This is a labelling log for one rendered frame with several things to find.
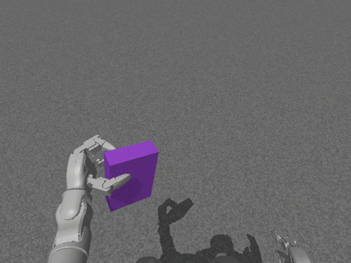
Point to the right robot hand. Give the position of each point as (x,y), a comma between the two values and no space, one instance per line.
(296,254)

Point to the left robot hand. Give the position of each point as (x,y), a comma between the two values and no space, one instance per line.
(81,171)

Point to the left robot arm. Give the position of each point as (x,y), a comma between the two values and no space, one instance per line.
(73,237)

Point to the carton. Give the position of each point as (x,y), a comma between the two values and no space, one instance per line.
(140,162)

